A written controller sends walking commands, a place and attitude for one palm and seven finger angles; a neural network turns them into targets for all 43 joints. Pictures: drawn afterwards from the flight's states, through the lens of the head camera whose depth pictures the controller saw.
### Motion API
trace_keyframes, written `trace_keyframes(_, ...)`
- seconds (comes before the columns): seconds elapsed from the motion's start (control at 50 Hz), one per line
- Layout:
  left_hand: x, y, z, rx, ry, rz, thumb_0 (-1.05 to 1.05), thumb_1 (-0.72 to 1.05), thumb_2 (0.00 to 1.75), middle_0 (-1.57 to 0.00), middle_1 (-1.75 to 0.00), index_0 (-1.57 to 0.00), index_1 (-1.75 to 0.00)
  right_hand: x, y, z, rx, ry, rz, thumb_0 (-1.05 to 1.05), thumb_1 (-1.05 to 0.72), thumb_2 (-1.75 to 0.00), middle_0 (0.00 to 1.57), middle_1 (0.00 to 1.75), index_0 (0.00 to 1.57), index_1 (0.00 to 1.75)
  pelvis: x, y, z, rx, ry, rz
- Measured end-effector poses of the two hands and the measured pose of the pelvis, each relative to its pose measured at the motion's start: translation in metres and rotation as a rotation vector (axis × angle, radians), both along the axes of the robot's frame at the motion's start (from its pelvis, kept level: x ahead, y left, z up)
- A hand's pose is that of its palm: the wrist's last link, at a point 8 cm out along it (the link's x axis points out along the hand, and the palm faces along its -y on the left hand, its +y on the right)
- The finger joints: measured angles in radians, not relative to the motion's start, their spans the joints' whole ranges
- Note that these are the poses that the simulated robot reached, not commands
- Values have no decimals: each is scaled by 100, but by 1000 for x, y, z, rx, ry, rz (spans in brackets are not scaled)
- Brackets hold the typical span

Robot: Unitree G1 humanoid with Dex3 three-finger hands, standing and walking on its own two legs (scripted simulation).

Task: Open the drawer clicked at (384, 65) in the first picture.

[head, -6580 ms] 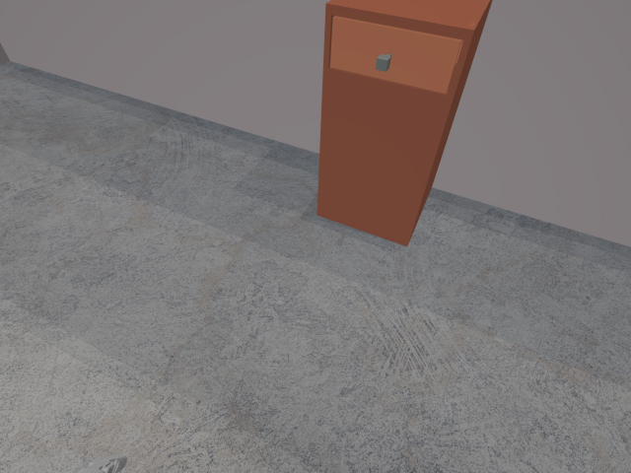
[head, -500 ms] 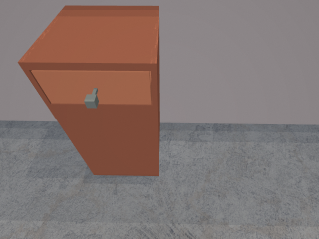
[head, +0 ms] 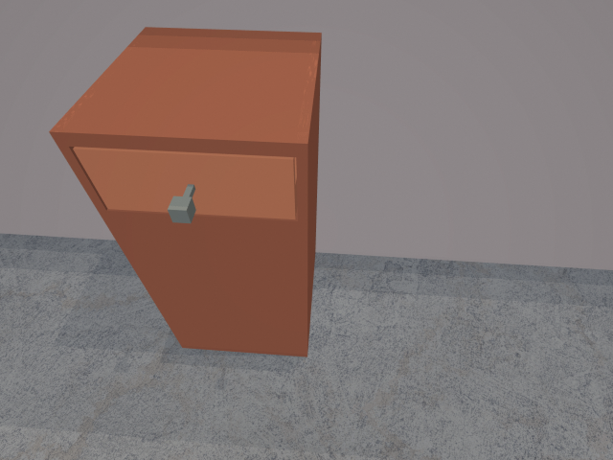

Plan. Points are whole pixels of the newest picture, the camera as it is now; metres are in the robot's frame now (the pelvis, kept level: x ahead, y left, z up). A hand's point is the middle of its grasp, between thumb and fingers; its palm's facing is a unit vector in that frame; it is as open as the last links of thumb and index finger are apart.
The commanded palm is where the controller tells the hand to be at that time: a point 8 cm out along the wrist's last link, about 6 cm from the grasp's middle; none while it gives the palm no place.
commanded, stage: look again from close up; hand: left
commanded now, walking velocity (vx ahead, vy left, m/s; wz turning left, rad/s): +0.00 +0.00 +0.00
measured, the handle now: (185, 202) +0.52 +0.26 +0.00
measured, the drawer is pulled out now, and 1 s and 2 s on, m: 0.00 0.00 0.00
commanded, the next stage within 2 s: raise the hand with hooked fingers in 0.56 s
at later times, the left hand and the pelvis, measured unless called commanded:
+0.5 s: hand out of the picture -0.01 +0.22 -0.18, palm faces -0.01 -0.98 -0.18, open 7.3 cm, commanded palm none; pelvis -0.02 +0.05 -0.01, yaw -2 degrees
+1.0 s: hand (143, 408) +0.19 +0.23 -0.04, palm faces -0.04 -0.35 -0.94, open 8.1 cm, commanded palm +0.13 +0.26 -0.02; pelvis -0.04 +0.03 -0.03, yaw -5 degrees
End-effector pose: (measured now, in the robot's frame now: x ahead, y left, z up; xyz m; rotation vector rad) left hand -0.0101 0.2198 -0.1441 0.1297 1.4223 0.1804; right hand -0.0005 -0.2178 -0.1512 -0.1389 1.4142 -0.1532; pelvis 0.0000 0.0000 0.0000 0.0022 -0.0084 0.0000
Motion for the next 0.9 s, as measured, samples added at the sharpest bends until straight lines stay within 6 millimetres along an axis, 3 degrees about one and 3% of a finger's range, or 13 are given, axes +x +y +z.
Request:
trace_keyframes(0.14, -15, -5, -1, -3, 10, -12, 0, 92, 90, -20, -30, -20, -30, -2, 1, 0, 2, -3, -6, 1, -93, -90, 20, 30, 20, 30, -5, 5, -1, -11, 10, -13)
trace_keyframes(0.28, -22, 13, -12, -26, -3, -36, 0, 91, 90, -20, -30, -21, -30, 0, 14, 1, -21, -102, -10, 1, -93, -90, 20, 30, 20, 30, -15, 24, -9, -19, -13, -19)
trace_keyframes(0.48, -8, 43, -7, -14, -69, -65, 0, 91, 90, -20, -30, -20, -30, -30, 44, 2, 1, -73, -7, 1, -93, -90, 20, 30, 20, 30, -23, 44, -6, -4, -19, -31)
trace_keyframes(0.68, -20, 50, -3, -1, -14, -70, 0, 91, 90, -20, -30, -20, -30, -58, 62, -1, 45, 16, -28, 0, -91, -90, 20, 30, 20, 30, -24, 50, -4, -1, 1, -36)
trace_keyframes(0.72, 6, 52, 12, 51, -133, -183, 1, 91, 89, -20, -30, -20, -31, -48, 59, 3, 21, -68, -30, 1, -91, -90, 20, 30, 20, 30, -26, 50, -6, 3, 3, -48)
trace_keyframes(0.78, 70, 63, 60, 234, -457, -269, 2, 91, 89, -20, -31, -21, -32, -22, 39, 8, -50, -255, -46, 2, -93, -90, 20, 30, 21, 30, -26, 49, -9, 18, 16, -43)
trace_keyframes(0.86, 152, 57, 131, 519, -794, -531, 2, 85, 86, -21, -34, -21, -35, 37, 13, 18, -96, -506, -5, 2, -92, -90, 20, 30, 20, 30, -31, 47, -15, 19, 51, -37)
trace_keyframes(0.9, 179, 48, 157, 681, -908, -667, 2, 82, 85, -21, -36, -21, -37, 71, 2, 28, -105, -613, 21, 2, -92, -90, 20, 30, 20, 30, -34, 44, -19, 23, 73, -49)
